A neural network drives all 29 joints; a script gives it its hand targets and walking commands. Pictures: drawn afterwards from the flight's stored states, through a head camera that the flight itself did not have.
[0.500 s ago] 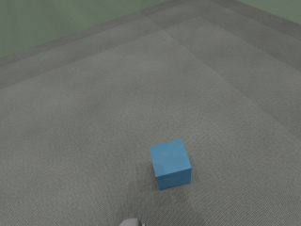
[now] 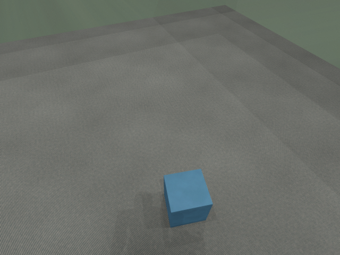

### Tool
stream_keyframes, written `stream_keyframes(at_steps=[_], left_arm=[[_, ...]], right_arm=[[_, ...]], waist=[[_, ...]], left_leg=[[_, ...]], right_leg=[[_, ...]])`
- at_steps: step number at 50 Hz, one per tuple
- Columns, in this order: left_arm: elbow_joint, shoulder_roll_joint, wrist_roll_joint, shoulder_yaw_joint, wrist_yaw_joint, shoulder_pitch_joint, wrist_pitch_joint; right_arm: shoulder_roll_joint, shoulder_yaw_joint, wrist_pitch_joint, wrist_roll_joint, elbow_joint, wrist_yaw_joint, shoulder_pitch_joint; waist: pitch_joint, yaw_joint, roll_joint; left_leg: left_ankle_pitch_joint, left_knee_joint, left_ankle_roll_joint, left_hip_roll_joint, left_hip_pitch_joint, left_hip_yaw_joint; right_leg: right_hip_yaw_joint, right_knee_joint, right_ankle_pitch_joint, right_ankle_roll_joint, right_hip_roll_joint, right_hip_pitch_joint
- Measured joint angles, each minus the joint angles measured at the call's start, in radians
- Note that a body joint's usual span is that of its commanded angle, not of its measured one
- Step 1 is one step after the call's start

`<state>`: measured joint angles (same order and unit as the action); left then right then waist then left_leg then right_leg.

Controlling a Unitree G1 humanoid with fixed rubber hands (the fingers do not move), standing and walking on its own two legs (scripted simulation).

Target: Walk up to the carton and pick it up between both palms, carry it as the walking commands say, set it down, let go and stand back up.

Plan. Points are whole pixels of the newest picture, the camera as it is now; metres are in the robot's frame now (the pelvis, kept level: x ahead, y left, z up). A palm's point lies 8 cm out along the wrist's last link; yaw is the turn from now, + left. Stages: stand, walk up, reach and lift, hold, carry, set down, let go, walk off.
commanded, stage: walk up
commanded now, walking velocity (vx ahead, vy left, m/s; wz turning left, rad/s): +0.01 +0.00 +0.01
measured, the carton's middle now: (185, 198) +0.51 -0.05 -0.65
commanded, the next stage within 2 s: none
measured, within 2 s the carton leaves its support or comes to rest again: neither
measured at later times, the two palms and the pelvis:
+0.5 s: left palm out of the picture +0.01 +0.19 -0.15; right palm out of the picture +0.02 -0.24 -0.14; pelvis +0.02 -0.02 +0.00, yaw +0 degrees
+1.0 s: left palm out of the picture +0.01 +0.17 -0.14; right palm out of the picture +0.00 -0.25 -0.15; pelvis +0.03 -0.04 +0.00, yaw +0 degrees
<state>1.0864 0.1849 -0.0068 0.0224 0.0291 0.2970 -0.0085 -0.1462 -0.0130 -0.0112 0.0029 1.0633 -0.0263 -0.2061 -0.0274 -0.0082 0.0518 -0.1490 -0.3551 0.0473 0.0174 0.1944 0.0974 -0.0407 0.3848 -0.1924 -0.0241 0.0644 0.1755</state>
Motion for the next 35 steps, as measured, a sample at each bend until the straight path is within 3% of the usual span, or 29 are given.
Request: stream_keyframes(at_steps=[4, 11, 35], left_arm=[[0.023, -0.01, -0.002, -0.003, 0.0, 0.014, 0.008], [0.044, -0.035, -0.003, -0.009, 0.007, 0.026, 0.02], [0.042, -0.054, -0.001, -0.009, 0.012, 0.003, 0.027]], right_arm=[[-0.003, -0.004, 0.002, -0.002, 0.021, 0.001, -0.011], [-0.004, -0.009, 0.001, -0.001, 0.045, 0.001, -0.018], [0.02, -0.016, 0.003, 0.005, 0.086, -0.012, -0.079]], waist=[[-0.006, -0.003, -0.025], [-0.014, 0.004, -0.049], [-0.004, 0.018, -0.048]], left_leg=[[-0.001, 0.016, -0.002, -0.001, -0.022, 0.0], [-0.01, 0.02, -0.013, -0.012, -0.042, -0.003], [-0.036, 0.012, -0.053, -0.046, -0.062, -0.016]], right_leg=[[0.0, -0.025, 0.007, -0.017, -0.002, -0.026], [-0.004, -0.042, 0.002, -0.008, -0.014, -0.051], [-0.015, -0.028, -0.034, 0.028, -0.047, -0.07]])
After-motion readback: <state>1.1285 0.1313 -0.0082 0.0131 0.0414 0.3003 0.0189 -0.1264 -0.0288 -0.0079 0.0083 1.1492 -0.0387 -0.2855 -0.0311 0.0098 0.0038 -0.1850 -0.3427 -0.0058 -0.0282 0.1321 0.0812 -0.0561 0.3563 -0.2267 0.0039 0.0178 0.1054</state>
